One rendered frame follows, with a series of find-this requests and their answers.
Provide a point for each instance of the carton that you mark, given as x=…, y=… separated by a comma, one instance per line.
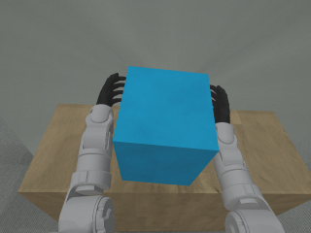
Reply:
x=165, y=130

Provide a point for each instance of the robot right hand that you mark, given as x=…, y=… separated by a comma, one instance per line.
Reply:
x=221, y=105

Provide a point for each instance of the left robot upper arm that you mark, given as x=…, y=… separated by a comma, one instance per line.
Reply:
x=87, y=214

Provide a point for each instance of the right robot forearm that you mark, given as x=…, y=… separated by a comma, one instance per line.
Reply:
x=238, y=189

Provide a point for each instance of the pedestal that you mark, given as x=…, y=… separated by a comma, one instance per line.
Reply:
x=274, y=164

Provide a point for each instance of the right robot upper arm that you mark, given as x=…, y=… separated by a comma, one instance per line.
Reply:
x=252, y=221

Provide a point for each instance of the robot left hand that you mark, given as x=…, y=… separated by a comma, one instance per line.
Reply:
x=107, y=92

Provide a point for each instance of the left robot forearm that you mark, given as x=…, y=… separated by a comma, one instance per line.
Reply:
x=92, y=174

